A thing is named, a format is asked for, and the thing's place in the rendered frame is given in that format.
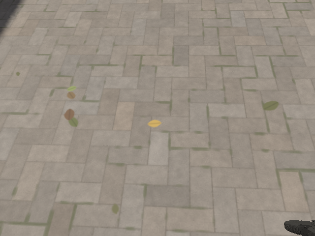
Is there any right robot hand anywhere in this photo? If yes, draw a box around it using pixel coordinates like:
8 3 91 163
283 219 315 236

